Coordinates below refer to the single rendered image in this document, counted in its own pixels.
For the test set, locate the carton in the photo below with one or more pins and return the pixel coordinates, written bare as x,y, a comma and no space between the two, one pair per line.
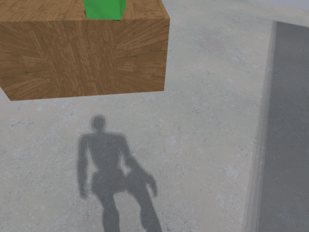
104,9

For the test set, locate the pedestal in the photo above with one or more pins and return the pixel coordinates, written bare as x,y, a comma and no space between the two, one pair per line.
50,49

